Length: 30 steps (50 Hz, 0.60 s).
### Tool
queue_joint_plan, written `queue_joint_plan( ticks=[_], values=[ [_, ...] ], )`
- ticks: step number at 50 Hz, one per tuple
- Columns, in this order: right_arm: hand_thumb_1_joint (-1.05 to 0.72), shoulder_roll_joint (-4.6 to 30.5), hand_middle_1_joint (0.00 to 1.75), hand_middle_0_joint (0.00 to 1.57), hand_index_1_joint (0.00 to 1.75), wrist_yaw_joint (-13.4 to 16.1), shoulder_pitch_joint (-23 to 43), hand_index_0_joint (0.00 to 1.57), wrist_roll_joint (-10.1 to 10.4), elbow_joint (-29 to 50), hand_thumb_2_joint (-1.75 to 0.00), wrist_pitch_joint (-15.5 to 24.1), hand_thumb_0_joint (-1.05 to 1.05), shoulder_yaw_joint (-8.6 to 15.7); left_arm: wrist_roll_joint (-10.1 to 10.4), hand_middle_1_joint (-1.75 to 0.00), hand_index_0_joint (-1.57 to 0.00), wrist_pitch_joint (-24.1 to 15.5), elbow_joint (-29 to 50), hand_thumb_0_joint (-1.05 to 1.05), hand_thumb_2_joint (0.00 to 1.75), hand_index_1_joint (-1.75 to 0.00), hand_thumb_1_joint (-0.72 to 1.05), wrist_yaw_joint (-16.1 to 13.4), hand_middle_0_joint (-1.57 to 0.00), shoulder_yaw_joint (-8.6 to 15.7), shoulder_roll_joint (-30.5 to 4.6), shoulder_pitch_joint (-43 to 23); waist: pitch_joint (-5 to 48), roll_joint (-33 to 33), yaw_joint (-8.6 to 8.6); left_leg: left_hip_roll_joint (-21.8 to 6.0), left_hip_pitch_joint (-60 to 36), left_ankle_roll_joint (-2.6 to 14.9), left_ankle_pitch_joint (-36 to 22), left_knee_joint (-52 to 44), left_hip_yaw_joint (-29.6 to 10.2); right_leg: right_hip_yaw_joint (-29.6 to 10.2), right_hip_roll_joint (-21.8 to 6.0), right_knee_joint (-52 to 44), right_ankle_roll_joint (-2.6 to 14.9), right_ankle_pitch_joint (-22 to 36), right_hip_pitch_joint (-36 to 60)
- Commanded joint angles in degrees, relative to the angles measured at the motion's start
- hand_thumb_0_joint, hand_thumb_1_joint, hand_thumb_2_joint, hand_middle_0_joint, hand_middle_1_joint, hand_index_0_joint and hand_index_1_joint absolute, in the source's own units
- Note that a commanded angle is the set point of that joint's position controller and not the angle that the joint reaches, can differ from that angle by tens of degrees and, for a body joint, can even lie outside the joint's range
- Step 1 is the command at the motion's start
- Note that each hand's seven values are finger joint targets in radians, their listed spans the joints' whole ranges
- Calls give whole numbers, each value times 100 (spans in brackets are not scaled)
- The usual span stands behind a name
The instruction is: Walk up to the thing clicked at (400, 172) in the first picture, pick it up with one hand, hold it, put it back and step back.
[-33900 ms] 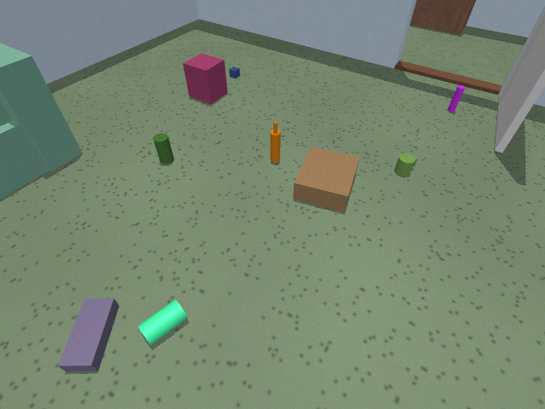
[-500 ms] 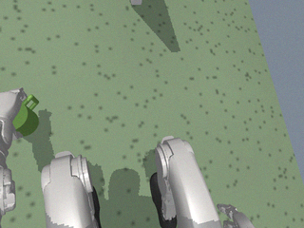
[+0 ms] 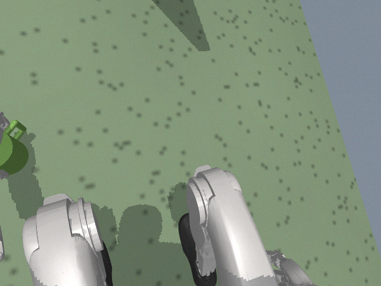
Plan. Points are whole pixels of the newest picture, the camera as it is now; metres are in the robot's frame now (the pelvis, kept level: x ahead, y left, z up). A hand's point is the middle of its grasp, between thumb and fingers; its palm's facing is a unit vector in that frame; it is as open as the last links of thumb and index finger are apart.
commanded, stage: rest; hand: left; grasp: from above
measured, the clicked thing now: (2, 146) +0.44 +0.33 -0.24
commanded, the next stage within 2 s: open in 0.44 s
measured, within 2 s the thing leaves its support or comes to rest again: rests again in 0.10 s
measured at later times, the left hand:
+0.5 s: hand out of the picture +0.42 +0.33 -0.22, palm faces -0.45 -0.16 -0.88, open 11.2 cm
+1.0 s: hand out of the picture +0.42 +0.33 -0.23, palm faces -0.43 -0.15 -0.89, open 13.3 cm
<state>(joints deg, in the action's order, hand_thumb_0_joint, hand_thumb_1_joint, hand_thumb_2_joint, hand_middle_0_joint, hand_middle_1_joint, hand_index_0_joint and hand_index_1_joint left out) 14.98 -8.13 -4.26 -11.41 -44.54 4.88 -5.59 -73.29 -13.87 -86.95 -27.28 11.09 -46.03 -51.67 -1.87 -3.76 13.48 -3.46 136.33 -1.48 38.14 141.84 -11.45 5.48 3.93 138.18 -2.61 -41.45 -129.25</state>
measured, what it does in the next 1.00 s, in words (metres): stands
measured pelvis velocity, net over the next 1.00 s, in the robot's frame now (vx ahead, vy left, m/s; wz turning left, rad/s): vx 0.00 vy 0.01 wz -0.06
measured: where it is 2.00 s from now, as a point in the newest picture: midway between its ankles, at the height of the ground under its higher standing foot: (154, 277)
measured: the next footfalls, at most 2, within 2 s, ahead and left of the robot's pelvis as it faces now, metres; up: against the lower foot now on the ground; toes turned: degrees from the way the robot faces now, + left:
none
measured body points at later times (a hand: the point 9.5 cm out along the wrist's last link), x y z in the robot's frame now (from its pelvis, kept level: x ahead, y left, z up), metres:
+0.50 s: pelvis +0.00 +0.00 -0.01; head +0.25 +0.10 +0.35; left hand +0.44 +0.33 -0.17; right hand +0.08 -0.26 -0.10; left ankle +0.07 +0.14 -0.27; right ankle +0.09 -0.12 -0.27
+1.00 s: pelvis +0.00 +0.01 -0.01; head +0.25 +0.11 +0.35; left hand +0.44 +0.34 -0.18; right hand +0.07 -0.26 -0.09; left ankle +0.07 +0.14 -0.27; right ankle +0.09 -0.12 -0.27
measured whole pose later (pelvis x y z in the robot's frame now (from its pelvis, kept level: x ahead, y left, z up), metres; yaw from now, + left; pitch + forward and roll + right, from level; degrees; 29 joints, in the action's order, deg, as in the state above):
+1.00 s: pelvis +0.00 +0.01 -0.01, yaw -3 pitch +28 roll -11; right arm 16.2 -11.3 -3.8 -14.9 -43.5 9.4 -11.4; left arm -72.2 -13.6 -94.0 -33.2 9.5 -51.9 -53.4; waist -4.5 -6.3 16.2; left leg -3.6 136.2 -1.3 39.1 145.5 -15.0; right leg 8.1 5.3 139.0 -3.4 -40.8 -128.0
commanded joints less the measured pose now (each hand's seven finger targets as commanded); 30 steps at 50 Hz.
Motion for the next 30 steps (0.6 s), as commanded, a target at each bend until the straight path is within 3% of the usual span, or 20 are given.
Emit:
queue_joint_plan(
  ticks=[1, 3, 6, 8, 11, 15, 21, 22, 27, 30],
  values=[
    [-90, 1527, 30, 20, 30, 13, -1163, 20, -33, 30, -89, 40, 0, 366, 131, -104, -73, -25, 820, 0, 108, -101, 33, -351, -71, 187, -1767, -1628, 4078, 2104, -55, 55, -3116, 243, -992, -1125, 709, 570, 141, -1375, 371, 1582, 1893],
    [-89, 1581, 30, 20, 30, 1, -1156, 20, -63, 26, -89, 59, 0, 341, 105, -105, -73, -63, 890, 0, 111, -103, 33, -375, -71, 186, -1853, -1708, 4123, 2156, 9, 40, -3135, 238, -1073, -1061, 663, 602, 161, -1323, 372, 1676, 1893],
    [-89, 1598, 30, 20, 30, -28, -1111, 20, -96, 40, -89, 73, 0, 295, 82, -106, -76, -82, 796, 0, 112, -104, 37, -447, -74, 255, -1899, -1538, 4096, 2325, -41, 35, -3232, 209, -1162, -1095, 648, 653, 176, -1256, 374, 1746, 1920],
    [-90, 1607, 30, 20, 30, -62, -1073, 20, -101, 33, -89, 95, 0, 277, 62, -107, -76, -87, 729, 0, 113, -105, 38, -472, -74, 164, -1879, -1628, 4042, 2256, 32, 16, -3147, 228, -1134, -1003, 616, 650, 210, -1238, 377, 1759, 1872],
    [-89, 1622, 30, 20, 30, -92, -1064, 20, -145, 66, -89, 107, 0, 221, 61, -107, -78, -66, 701, 0, 113, -104, 40, -568, -76, 313, -2031, -1447, 3975, 2298, -30, 19, -3020, 227, -1101, -1004, 631, 633, 212, -1237, 362, 1743, 2017],
    [-90, 1655, 30, 20, 30, -123, -1053, 20, -172, 64, -89, 136, 0, 175, 55, -106, -75, -72, 474, 0, 113, -104, 36, -640, -73, 108, -1802, -1598, 3776, 2138, 164, 3, -2960, 239, -1049, -967, 544, 718, 236, -1237, 354, 1723, 1880],
    [-89, 1715, 30, 20, 30, -148, -936, 20, -208, 107, -89, 217, 0, 72, 23, -106, -75, -72, 51, 0, 111, -104, 37, -729, -73, 46, -1923, -1561, 3548, 2048, 147, -12, -2799, 247, -856, -967, 498, 757, 272, -1263, 349, 1543, 1824],
    [-89, 1734, 30, 20, 30, -158, -986, 20, -236, 121, -89, 236, 0, 57, 2, -108, -75, -59, 17, 0, 112, -105, 37, -749, -72, 64, -1937, -1593, 3539, 1985, 231, -7, -2769, 257, -902, -930, 507, 760, 267, -1265, 332, 1609, 1894],
    [-89, 1786, 30, 20, 30, -176, -877, 20, -254, 153, -89, 348, 0, -10, 23, -110, -73, -74, -259, 0, 111, -107, 36, -816, -70, -93, -1880, -1679, 3290, 2017, 305, -20, -2775, 223, -709, -993, 433, 871, 277, -1211, 358, 1399, 1656],
    [-89, 1803, 30, 20, 30, -191, -880, 20, -274, 180, -89, 390, 0, -43, -24, -108, -49, -68, -272, 0, 104, -105, 12, -839, -46, -110, -1962, -1685, 3228, 2079, 305, -12, -2759, 222, -642, -992, 436, 867, 278, -1223, 359, 1336, 1653]
  ],
)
